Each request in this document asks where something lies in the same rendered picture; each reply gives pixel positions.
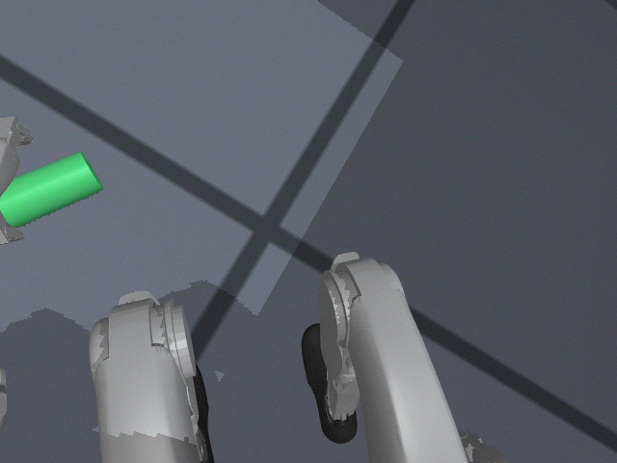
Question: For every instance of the right robot hand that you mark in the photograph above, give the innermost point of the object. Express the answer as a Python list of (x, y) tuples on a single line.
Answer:
[(477, 452)]

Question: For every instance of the bottle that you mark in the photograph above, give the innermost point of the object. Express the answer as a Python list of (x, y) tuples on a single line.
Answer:
[(48, 188)]

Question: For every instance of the left robot foot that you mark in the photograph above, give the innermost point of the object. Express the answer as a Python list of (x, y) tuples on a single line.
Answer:
[(203, 417)]

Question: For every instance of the left robot hand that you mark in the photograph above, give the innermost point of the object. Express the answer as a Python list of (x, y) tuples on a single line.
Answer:
[(12, 135)]

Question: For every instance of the right robot foot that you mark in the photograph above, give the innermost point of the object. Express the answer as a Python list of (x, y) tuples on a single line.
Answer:
[(337, 431)]

